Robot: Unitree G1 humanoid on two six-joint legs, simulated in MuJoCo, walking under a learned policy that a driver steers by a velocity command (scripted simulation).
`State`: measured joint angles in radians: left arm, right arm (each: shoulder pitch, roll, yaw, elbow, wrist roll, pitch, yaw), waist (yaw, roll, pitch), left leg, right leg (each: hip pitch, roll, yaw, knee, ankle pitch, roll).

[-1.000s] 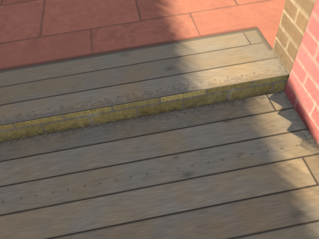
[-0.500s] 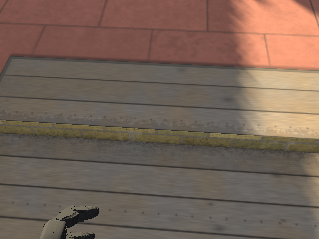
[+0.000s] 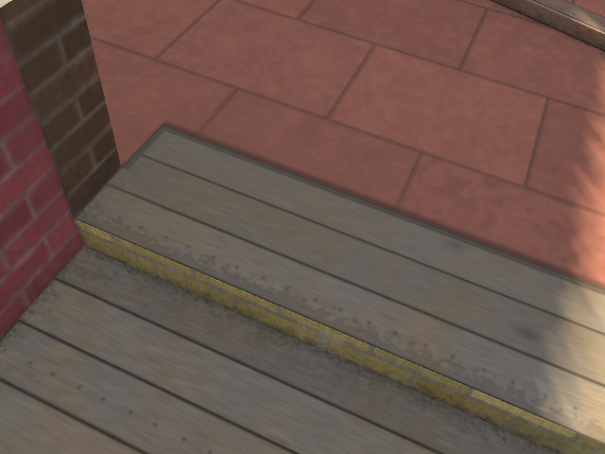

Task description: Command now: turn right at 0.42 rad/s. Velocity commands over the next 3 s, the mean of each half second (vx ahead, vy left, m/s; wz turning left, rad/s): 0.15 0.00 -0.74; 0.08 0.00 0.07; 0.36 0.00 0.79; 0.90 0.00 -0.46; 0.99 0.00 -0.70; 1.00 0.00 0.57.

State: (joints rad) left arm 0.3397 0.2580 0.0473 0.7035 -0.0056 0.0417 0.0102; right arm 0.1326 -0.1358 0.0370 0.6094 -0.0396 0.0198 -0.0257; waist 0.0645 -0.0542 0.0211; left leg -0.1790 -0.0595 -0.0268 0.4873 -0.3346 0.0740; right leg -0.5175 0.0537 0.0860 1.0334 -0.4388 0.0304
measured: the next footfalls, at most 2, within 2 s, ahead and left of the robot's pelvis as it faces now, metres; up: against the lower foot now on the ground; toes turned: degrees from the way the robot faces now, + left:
right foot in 0.40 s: +0.15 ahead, -0.16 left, +0.00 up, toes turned -25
left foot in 0.84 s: +0.42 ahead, -0.11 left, +0.00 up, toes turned -26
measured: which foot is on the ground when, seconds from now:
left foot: down 0.00-0.40, up 0.42-0.82, down 0.84-1.00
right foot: up 0.00-0.38, down 0.40-0.82, up 0.84-1.00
